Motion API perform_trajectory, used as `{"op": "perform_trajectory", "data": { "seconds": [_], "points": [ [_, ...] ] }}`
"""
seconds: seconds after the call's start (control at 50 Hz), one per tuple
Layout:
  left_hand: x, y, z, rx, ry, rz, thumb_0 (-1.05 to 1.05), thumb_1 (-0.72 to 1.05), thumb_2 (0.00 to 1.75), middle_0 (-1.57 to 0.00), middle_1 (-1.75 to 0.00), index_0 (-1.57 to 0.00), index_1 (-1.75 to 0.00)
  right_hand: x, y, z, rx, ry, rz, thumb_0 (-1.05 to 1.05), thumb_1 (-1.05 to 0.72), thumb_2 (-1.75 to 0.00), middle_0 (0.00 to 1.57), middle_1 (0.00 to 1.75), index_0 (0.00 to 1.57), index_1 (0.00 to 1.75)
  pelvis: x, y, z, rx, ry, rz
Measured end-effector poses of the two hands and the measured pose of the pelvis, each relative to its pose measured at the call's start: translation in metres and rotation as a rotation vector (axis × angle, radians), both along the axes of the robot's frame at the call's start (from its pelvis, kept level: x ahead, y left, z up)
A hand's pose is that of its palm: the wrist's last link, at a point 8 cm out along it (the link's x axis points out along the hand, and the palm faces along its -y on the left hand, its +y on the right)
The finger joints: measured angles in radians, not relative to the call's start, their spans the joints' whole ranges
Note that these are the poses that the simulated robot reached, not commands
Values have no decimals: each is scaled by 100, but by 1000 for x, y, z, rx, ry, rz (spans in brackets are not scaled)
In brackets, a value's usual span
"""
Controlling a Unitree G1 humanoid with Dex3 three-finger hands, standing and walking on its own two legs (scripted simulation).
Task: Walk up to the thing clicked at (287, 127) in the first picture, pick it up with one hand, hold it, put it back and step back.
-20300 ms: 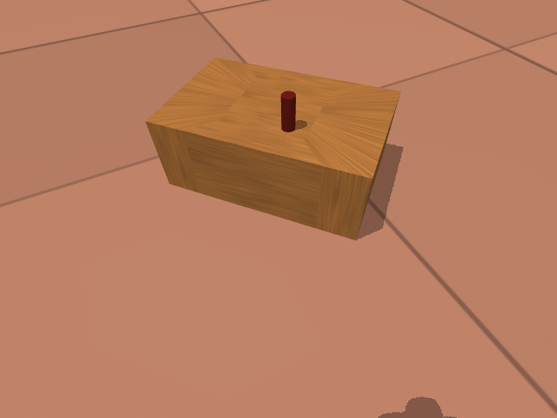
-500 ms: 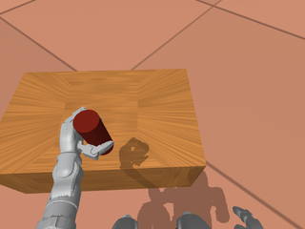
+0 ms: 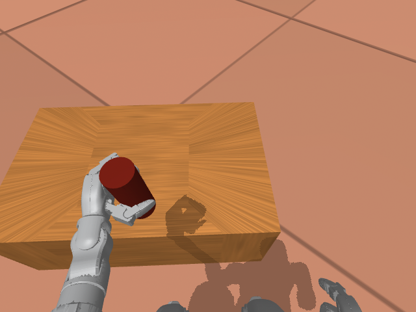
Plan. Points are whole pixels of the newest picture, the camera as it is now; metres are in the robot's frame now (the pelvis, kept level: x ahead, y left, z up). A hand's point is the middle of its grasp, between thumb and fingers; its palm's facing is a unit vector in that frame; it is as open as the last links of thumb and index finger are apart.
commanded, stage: hold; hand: left
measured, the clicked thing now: (131, 191) +0.33 +0.16 +0.04
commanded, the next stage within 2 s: none
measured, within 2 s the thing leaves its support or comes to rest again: neither
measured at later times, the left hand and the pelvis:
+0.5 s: hand (124, 190) +0.33 +0.17 +0.05, palm faces +0.08 -1.00 -0.03, open 9.3 cm; pelvis +0.00 +0.00 +0.01, yaw +0 degrees
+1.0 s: hand (122, 190) +0.33 +0.17 +0.05, palm faces +0.07 -1.00 -0.03, open 9.3 cm; pelvis +0.00 +0.01 +0.01, yaw +0 degrees
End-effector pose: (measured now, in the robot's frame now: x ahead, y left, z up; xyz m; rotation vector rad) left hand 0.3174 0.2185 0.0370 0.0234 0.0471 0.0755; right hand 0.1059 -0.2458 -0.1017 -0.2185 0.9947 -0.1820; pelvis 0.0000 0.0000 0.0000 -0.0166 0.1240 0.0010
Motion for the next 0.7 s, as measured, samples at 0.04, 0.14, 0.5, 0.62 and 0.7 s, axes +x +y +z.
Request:
{"op": "perform_trajectory", "data": {
  "seconds": [0.04,0.14,0.5,0.62,0.7],
  "points": [
    [-1,0,2,2,-4,-1,-9,-46,102,-81,-122,-88,-127,0,0,1,0,-1,0,1,-92,-90,20,30,20,30,0,0,1,0,-3,1],
    [-2,0,5,0,-5,-2,-9,-46,102,-81,-122,-88,-128,0,2,2,4,-5,-1,1,-92,-90,20,30,20,30,0,0,3,1,-10,0],
    [-10,5,13,5,-10,6,-9,-46,102,-81,-123,-88,-128,3,4,9,-2,-28,-2,1,-92,-90,20,30,20,30,0,2,8,3,-38,0],
    [-12,6,10,0,0,0,-9,-46,102,-80,-123,-88,-128,4,5,10,-1,-37,6,1,-92,-90,20,30,20,30,-2,4,8,2,-39,0],
    [-14,8,10,0,-7,-4,-9,-46,102,-80,-123,-88,-128,4,6,10,0,-38,9,1,-92,-90,20,30,20,30,-2,4,8,2,-39,0]
  ]
}}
